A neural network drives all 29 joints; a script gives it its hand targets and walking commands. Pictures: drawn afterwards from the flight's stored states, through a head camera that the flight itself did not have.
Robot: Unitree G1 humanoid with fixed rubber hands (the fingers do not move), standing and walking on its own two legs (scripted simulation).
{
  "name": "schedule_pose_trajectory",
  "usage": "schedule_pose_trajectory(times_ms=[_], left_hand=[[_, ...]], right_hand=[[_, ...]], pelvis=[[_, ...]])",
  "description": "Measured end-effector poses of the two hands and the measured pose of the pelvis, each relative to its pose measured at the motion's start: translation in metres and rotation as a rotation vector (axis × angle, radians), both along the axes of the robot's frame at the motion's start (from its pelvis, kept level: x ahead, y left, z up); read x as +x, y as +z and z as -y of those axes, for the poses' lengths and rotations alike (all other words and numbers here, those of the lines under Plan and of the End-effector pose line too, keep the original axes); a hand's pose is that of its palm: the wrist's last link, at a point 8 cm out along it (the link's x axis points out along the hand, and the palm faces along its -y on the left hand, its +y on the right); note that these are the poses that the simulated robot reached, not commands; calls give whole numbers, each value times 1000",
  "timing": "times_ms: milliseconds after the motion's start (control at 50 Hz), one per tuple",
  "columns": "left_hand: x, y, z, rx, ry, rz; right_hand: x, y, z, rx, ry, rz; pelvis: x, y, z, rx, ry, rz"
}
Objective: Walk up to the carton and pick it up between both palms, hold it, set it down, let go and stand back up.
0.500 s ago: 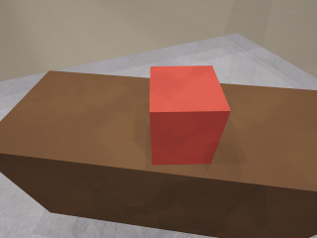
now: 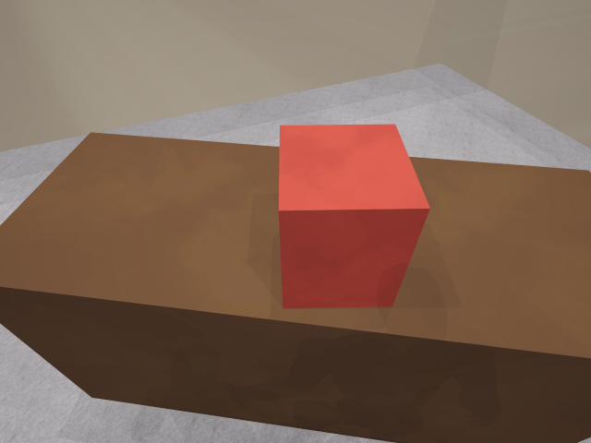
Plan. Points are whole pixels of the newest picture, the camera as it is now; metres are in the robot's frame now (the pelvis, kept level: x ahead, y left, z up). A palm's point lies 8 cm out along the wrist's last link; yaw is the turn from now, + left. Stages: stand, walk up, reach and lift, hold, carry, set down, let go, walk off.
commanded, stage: stand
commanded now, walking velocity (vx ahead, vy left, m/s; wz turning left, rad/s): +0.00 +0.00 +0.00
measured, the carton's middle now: (337, 218) +0.48 -0.05 +0.02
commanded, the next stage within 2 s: none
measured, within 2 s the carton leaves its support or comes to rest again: neither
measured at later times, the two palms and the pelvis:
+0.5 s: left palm out of the picture +0.09 +0.32 -0.11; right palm out of the picture +0.08 -0.31 -0.11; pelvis +0.00 +0.00 +0.00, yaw +0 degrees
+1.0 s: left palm out of the picture +0.08 +0.32 -0.11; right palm out of the picture +0.10 -0.31 -0.11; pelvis +0.01 +0.00 +0.00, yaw +1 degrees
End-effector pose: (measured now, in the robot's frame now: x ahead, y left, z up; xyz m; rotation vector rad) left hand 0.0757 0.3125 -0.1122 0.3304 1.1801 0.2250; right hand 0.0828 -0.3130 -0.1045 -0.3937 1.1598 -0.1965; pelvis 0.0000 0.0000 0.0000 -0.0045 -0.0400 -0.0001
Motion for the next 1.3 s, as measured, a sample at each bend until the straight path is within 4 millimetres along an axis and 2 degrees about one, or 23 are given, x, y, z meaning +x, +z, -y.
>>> schedule_pose_trajectory(times_ms=[280,580,960,1160,1300], left_hand=[[3,2,-5,13,-2,-9],[11,2,-4,8,-5,7],[9,2,-3,6,8,2],[3,3,-5,17,13,-11],[6,2,-4,11,16,2]], right_hand=[[-5,-2,-1,3,-9,-23],[2,-1,-1,0,-8,-11],[13,-1,-3,2,5,3],[11,-2,-1,2,7,-13],[11,-1,-1,1,7,-10]], pelvis=[[1,0,-1,-1,1,-4],[4,0,-3,2,0,-6],[7,0,-2,5,6,-4],[6,0,-1,1,14,-5],[6,0,-1,2,12,-3]])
